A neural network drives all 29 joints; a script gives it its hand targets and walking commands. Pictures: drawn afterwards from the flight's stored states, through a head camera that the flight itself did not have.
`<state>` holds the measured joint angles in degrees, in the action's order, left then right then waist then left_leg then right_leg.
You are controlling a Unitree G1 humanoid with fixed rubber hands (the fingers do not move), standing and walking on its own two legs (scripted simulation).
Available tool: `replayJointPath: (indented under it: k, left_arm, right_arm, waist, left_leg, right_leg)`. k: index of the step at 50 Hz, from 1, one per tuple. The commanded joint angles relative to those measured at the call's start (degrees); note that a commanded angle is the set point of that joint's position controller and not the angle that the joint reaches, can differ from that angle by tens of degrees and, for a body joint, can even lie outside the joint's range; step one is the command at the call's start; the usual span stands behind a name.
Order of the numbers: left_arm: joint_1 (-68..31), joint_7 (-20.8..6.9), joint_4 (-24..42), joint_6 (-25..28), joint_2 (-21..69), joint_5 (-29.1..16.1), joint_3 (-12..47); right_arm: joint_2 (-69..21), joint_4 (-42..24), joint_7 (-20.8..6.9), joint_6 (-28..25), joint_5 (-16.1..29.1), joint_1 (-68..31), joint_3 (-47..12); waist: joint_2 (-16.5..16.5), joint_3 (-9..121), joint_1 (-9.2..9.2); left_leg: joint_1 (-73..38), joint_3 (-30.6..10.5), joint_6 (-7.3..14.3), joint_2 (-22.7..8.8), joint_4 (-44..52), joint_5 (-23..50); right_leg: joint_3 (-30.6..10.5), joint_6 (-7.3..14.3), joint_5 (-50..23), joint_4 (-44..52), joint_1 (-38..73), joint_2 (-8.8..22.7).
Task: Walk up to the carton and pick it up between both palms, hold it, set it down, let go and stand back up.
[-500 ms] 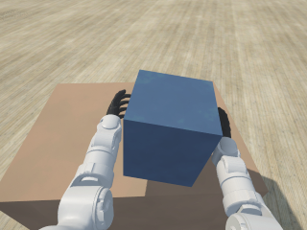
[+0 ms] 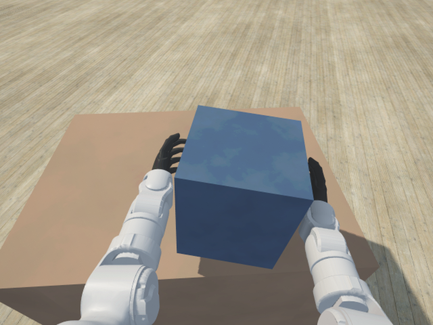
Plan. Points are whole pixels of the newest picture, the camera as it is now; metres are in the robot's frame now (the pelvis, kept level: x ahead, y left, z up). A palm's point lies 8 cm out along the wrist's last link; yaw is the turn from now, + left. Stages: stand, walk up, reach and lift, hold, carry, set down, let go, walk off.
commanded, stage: set down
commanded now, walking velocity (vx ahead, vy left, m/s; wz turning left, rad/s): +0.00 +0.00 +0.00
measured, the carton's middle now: (236, 189) +0.38 -0.08 +0.05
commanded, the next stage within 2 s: none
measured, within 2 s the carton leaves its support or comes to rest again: rests again in 0.80 s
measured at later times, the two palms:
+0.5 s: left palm (166, 179) +0.40 +0.06 +0.08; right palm (315, 209) +0.30 -0.22 +0.05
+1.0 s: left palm (167, 187) +0.40 +0.07 +0.05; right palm (313, 211) +0.31 -0.22 +0.03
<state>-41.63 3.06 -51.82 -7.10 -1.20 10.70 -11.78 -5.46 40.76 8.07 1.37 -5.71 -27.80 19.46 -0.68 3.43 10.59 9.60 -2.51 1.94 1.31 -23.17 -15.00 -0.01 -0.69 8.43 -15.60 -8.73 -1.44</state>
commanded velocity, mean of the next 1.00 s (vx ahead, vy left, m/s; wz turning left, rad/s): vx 0.00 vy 0.00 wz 0.00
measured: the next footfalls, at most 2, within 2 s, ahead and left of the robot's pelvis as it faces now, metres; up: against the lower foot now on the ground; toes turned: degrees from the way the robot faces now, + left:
none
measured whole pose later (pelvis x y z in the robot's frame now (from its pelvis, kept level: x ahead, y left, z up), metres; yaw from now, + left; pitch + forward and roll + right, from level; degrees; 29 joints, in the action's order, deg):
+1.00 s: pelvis -0.01 +0.00 +0.00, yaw +0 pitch +6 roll -2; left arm -44.9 3.0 -69.6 9.9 -2.9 13.0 -17.2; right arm -7.0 54.3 5.0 -13.4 -16.2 -32.1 30.2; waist -0.9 4.6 11.3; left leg 16.4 -1.8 1.6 1.2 -24.7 -14.3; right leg 0.8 -0.4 8.1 -18.1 -16.1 -1.1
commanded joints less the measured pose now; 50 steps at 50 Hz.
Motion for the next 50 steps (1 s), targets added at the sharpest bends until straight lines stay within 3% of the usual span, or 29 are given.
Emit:
replayJointPath:
  k: [1,2,4,5,6,9,11,12,13,14,18,21,25,29,31,32,33,34,37,38,39,40,41,42,43,48,49,50]
  left_arm:
    - [-40.63,-10.04,12.28,6.87,39.0,-2.41,18.22]
    - [-41.56,-9.95,11.46,7.29,38.41,-2.4,17.88]
    - [-40.92,-9.9,10.97,8.15,38.27,-2.37,18.04]
    - [-41.21,-9.99,10.07,8.25,37.46,-2.01,16.31]
    - [-40.76,-10.22,9.55,8.23,37.81,-2.27,17.02]
    - [-42.43,-10.35,6.98,8.94,36.65,-1.3,14.83]
    - [-41.83,-9.92,6.41,9.77,37.26,-1.4,14.85]
    - [-41.68,-9.83,5.43,10.03,37.69,-1.48,15.14]
    - [-42.61,-9.55,5.82,10.64,37.81,-1.56,15.25]
    - [-42.41,-9.5,6.1,11.29,38.29,-1.78,15.45]
    - [-42.22,-9.93,2.6,12.55,36.19,-1.33,13.78]
    - [-42.37,-10.2,1.8,13.2,35.07,-0.6,12.31]
    - [-43.79,-10.36,0.25,15.26,35.14,-0.31,12.11]
    - [-42.8,-9.98,-1.16,17.47,35.16,-0.07,10.89]
    - [-43.63,-10.05,-3.46,18.13,33.51,0.67,10.06]
    - [-43.37,-10.16,-2.51,18.54,34.11,0.68,10.39]
    - [-43.82,-9.94,-2.79,18.78,34.09,0.71,9.41]
    - [-42.33,-9.89,-3.69,18.65,33.99,0.46,9.9]
    - [-43.03,-9.34,-5.83,20.68,30.86,0.69,9.03]
    - [-43.93,-9.57,-4.8,21.18,31.58,1.11,9.09]
    - [-44.15,-9.35,-4.95,21.22,32.44,1.47,8.85]
    - [-44.79,-9.61,-5.89,21.58,33.57,1.59,8.85]
    - [-43.85,-9.4,-6.11,21.89,30.79,2.41,6.96]
    - [-44.08,-9.29,-5.48,21.76,32.02,2.42,7.45]
    - [-42.83,-9.51,-6.92,21.84,30.29,3.62,5.99]
    - [-40.78,-7.76,-6.76,22.23,22.39,4.39,4.12]
    - [-40.04,-6.4,-7.17,22.34,13.8,3.65,2.19]
    - [-40.2,-5.55,-6.12,22.34,12.45,3.64,1.57]
  right_arm:
    - [-29.42,-16.84,-8.27,-7.68,-0.63,-53.24,-23.9]
    - [-30.53,-17.35,-8.29,-7.74,-0.25,-53.27,-25.04]
    - [-30.59,-15.61,-8.42,-8.01,-1.43,-51.88,-24.74]
    - [-30.34,-14.51,-8.69,-7.62,-1.88,-52.07,-24.15]
    - [-29.97,-15.23,-8.49,-7.95,-1.85,-52.05,-23.31]
    - [-29.97,-13.69,-8.81,-8.21,-2.47,-53.4,-22.12]
    - [-29.12,-13.41,-9.41,-8.97,-2.48,-54.01,-22.03]
    - [-28.76,-12.86,-9.44,-9.32,-3.04,-53.26,-21.11]
    - [-29.51,-12.07,-9.51,-9.7,-3.15,-52.66,-21.32]
    - [-29.93,-12.77,-9.69,-9.98,-3.41,-52.68,-21.99]
    - [-29.29,-9.25,-9.9,-10.0,-4.95,-51.08,-19.83]
    - [-29.29,-7.57,-10.19,-10.43,-5.15,-50.28,-18.62]
    - [-30.38,-7.04,-10.24,-11.64,-6.62,-51.42,-17.78]
    - [-31.05,-7.12,-10.72,-12.81,-7.07,-51.17,-18.27]
    - [-29.72,-5.6,-10.98,-13.25,-8.33,-51.22,-16.53]
    - [-30.11,-3.54,-11.02,-13.33,-9.06,-49.01,-15.75]
    - [-29.88,-5.11,-11.38,-13.7,-8.79,-50.78,-15.83]
    - [-28.58,-3.84,-10.96,-13.99,-8.44,-50.02,-15.76]
    - [-26.53,-2.81,-10.91,-15.26,-10.03,-49.18,-14.65]
    - [-28.14,-2.08,-10.78,-15.21,-10.42,-48.58,-13.91]
    - [-28.82,-0.63,-10.89,-15.66,-10.75,-48.5,-12.64]
    - [-29.28,0.9,-10.88,-16.01,-11.6,-48.3,-11.52]
    - [-27.28,1.42,-10.92,-16.29,-11.87,-47.41,-10.92]
    - [-28.2,2.15,-10.94,-16.61,-12.27,-47.02,-10.63]
    - [-27.81,4.27,-10.89,-16.51,-12.63,-45.38,-9.96]
    - [-18.18,6.33,-9.99,-19.56,-13.63,-42.58,-5.11]
    - [-10.6,7.9,-8.95,-19.99,-12.35,-41.25,-3.49]
    - [-9.82,8.0,-8.44,-20.34,-11.5,-40.99,-3.19]
  waist:
    - [-1.65,35.28,1.4]
    - [-2.14,36.24,0.29]
    - [-1.56,35.24,1.77]
    - [-1.12,33.02,0.87]
    - [-1.26,34.0,1.45]
    - [-1.78,33.36,0.55]
    - [-2.49,34.29,0.21]
    - [-3.51,34.02,1.08]
    - [-2.56,34.81,1.12]
    - [-2.97,36.11,0.57]
    - [-1.3,32.64,1.64]
    - [-2.09,32.55,0.75]
    - [-1.79,34.51,1.79]
    - [-1.01,35.93,0.61]
    - [-1.05,35.66,0.72]
    - [-1.96,34.13,1.71]
    - [-2.13,34.54,0.6]
    - [-1.02,34.24,1.52]
    - [-1.54,37.0,0.93]
    - [-1.83,35.26,1.89]
    - [-1.79,33.72,1.34]
    - [-2.65,33.88,2.83]
    - [-1.98,35.37,1.42]
    - [-2.31,33.79,2.01]
    - [-2.24,32.02,1.49]
    - [-5.63,34.16,1.81]
    - [-5.69,34.03,1.31]
    - [-5.89,33.79,1.13]
  left_leg:
    - [-12.13,0.83,-7.08,0.15,-1.04,32.99]
    - [-11.27,1.31,-7.22,0.53,-1.03,31.69]
    - [-11.52,0.83,-7.15,0.4,-1.03,32.19]
    - [-10.45,1.34,-6.82,0.25,-0.09,29.59]
    - [-9.73,1.19,-6.79,0.37,-0.14,29.87]
    - [-8.0,1.49,-6.4,0.48,0.55,25.89]
    - [-10.37,1.07,-6.8,-0.12,-0.13,29.48]
    - [-11.86,0.74,-7.42,-0.48,-0.74,31.01]
    - [-11.43,1.02,-7.23,-0.34,-1.02,31.35]
    - [-11.1,1.03,-7.33,-0.2,-0.94,30.99]
    - [-10.29,0.94,-6.79,-0.44,0.05,28.19]
    - [-8.57,1.41,-6.36,-0.29,0.6,25.64]
    - [-6.42,1.88,-6.51,-0.06,0.49,24.35]
    - [-5.5,1.79,-6.05,-0.25,0.2,24.08]
    - [-4.83,1.62,-6.18,-0.47,0.47,22.77]
    - [-5.92,1.46,-6.29,-0.78,0.41,24.0]
    - [-5.62,1.69,-6.23,-0.86,0.3,23.78]
    - [-6.25,1.95,-5.98,-0.55,0.14,23.13]
    - [-3.49,2.07,-6.1,-0.27,-0.19,24.3]
    - [-4.48,2.0,-6.12,-0.26,-0.54,24.36]
    - [-4.78,1.37,-6.5,-0.53,-0.63,26.01]
    - [-6.01,1.76,-6.73,-0.83,-0.87,26.93]
    - [-6.5,1.79,-6.67,-0.84,-0.8,26.93]
    - [-6.74,1.68,-6.75,-0.8,-0.82,26.98]
    - [-6.59,2.15,-6.73,-0.53,-0.78,26.65]
    - [-9.85,2.38,-8.11,-1.47,-2.24,32.29]
    - [-9.11,3.07,-8.31,-1.72,-2.32,30.69]
    - [-9.32,3.33,-8.38,-1.58,-2.53,31.23]
  right_leg:
    - [3.96,-1.01,-33.88,-3.46,12.36,-1.93]
    - [3.39,-1.2,-35.1,-3.81,13.52,-1.43]
    - [3.82,-1.37,-35.69,-3.98,12.84,-1.64]
    - [3.66,-1.58,-33.52,-3.85,13.05,-1.32]
    - [3.73,-1.47,-34.44,-4.08,13.16,-1.18]
    - [3.36,-1.34,-31.1,-3.65,13.82,-0.87]
    - [3.97,-1.03,-30.37,-3.81,11.43,-1.5]
    - [4.58,-0.77,-28.61,-3.41,9.88,-1.82]
    - [4.51,-0.75,-29.43,-3.37,10.31,-1.86]
    - [4.28,-0.65,-30.65,-3.5,10.89,-1.64]
    - [4.62,-0.86,-28.11,-3.49,10.82,-1.48]
    - [4.16,-1.02,-27.31,-3.3,10.53,-1.07]
    - [4.3,-0.94,-28.68,-3.89,11.71,-0.77]
    - [3.44,-1.02,-29.82,-4.65,12.22,-0.38]
    - [3.98,-0.96,-27.66,-4.69,11.98,-0.48]
    - [4.12,-0.86,-27.82,-4.65,11.26,-0.46]
    - [4.15,-0.67,-26.56,-4.39,10.37,-0.52]
    - [4.05,-0.83,-28.27,-4.59,10.74,-0.43]
    - [3.73,-0.79,-31.35,-5.83,12.07,0.05]
    - [3.91,-0.82,-29.91,-5.7,11.06,-0.08]
    - [4.38,-0.55,-29.28,-5.54,9.62,-0.26]
    - [4.68,-0.19,-28.13,-5.01,8.7,-0.18]
    - [4.44,-0.18,-28.25,-5.0,8.3,-0.31]
    - [4.78,-0.2,-27.6,-5.04,7.67,-0.22]
    - [4.45,-0.37,-28.58,-5.0,7.99,-0.05]
    - [5.75,0.29,-26.51,-4.6,4.84,-0.45]
    - [5.76,0.12,-26.84,-5.18,5.79,-0.48]
    - [5.61,-0.13,-26.65,-4.89,4.82,-0.51]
